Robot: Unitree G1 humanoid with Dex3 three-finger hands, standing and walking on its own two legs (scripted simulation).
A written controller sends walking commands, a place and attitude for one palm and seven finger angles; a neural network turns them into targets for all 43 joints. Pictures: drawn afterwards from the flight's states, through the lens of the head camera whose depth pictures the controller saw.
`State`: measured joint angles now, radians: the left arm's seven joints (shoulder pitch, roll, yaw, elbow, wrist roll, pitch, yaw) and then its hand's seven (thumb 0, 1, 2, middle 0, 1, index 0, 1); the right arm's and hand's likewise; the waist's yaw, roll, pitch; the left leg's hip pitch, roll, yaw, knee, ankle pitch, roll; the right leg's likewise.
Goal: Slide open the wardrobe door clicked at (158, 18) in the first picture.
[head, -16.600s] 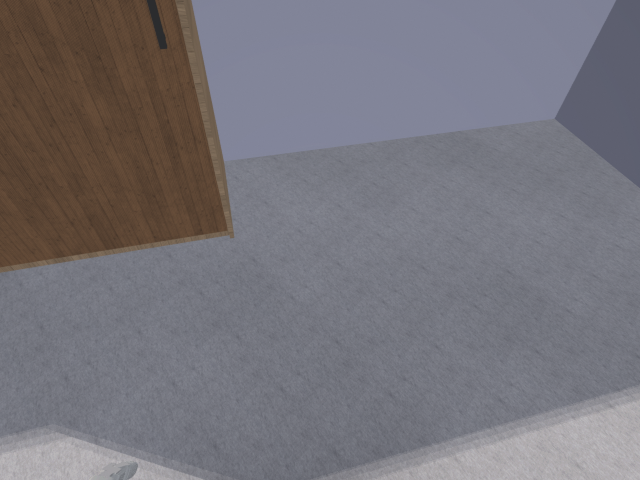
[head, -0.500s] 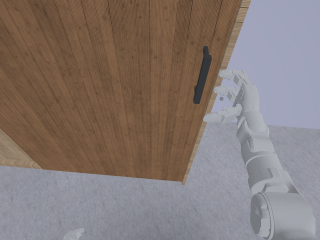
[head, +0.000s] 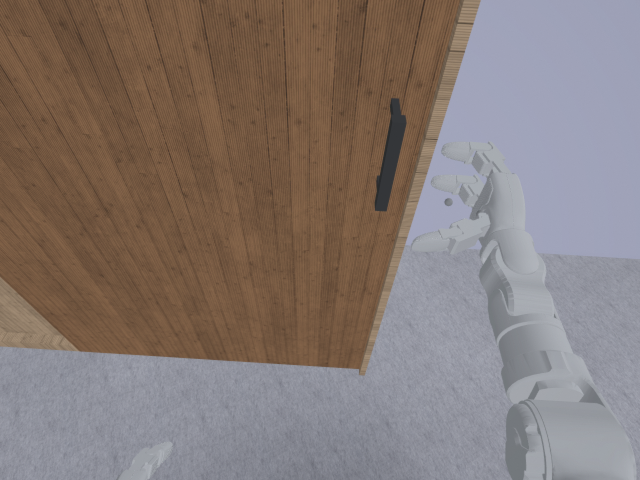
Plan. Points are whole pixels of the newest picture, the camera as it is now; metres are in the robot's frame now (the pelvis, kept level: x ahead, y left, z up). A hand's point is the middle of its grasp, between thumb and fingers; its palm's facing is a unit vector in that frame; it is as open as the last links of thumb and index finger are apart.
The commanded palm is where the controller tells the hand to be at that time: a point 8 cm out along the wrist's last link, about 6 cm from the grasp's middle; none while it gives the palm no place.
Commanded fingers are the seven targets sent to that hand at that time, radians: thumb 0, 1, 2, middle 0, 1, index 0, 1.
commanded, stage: move the hooked fingers beside the handle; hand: right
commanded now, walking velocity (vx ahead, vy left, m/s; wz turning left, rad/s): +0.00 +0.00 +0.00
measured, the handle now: (387, 158) +0.51 -0.04 +0.13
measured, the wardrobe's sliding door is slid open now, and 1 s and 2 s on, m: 0.00 0.00 0.00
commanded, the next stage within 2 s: feel for the door with the fingertips in 1.10 s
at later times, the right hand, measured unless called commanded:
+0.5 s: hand (447, 198) +0.44 -0.12 +0.14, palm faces -0.03 +1.00 -0.01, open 14.0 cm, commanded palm +0.41 -0.16 +0.13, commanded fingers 0.00 0.50 -0.30 0.30 1.20 0.30 1.20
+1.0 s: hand (435, 193) +0.44 -0.10 +0.14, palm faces -0.05 +1.00 -0.01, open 14.0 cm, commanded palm +0.42 -0.15 +0.13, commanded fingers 0.00 0.50 -0.30 0.30 1.20 0.30 1.20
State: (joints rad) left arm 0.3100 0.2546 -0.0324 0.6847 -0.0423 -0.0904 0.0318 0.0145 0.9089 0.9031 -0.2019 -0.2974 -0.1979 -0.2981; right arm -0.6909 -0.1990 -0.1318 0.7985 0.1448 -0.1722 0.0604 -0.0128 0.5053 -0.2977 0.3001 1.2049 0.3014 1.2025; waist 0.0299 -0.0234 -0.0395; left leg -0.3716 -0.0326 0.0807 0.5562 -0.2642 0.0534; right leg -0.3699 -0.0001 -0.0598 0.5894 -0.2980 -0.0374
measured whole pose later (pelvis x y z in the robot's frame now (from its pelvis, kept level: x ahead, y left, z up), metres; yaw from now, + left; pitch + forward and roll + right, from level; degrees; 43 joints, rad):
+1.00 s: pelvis +0.00 +0.00 +0.00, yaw +0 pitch +5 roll +0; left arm 0.35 0.26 -0.04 0.69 -0.04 -0.08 0.02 0.01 0.91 0.90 -0.20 -0.30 -0.20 -0.30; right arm -0.78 -0.20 -0.13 0.93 0.15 -0.14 0.07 -0.01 0.50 -0.30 0.30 1.20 0.30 1.20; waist 0.04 -0.03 -0.07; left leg -0.39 -0.03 0.08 0.55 -0.26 0.06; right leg -0.38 0.00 -0.06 0.58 -0.29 -0.04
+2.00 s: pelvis +0.00 +0.01 +0.00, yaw +1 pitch +6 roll +0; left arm 0.34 0.25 -0.03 0.70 -0.03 -0.06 0.01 0.01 0.91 0.90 -0.20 -0.30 -0.20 -0.30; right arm -0.82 -0.17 -0.14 0.96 0.12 -0.17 -0.01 -0.01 0.50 -0.30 0.30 1.20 0.30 1.20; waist 0.06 -0.03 -0.05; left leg -0.40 -0.04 0.07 0.54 -0.25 0.06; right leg -0.39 -0.01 -0.06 0.57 -0.29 -0.03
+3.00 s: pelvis +0.01 +0.00 +0.00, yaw +1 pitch +7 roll +0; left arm 0.32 0.23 -0.03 0.69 -0.01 -0.08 0.00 0.01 0.91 0.90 -0.20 -0.30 -0.20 -0.30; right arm -0.84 -0.09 -0.10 0.95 0.11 -0.19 -0.09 -0.01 0.50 -0.30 0.30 1.21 0.30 1.20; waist 0.07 -0.03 -0.06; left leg -0.43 -0.03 0.06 0.57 -0.27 0.05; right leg -0.42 0.00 -0.07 0.60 -0.30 -0.04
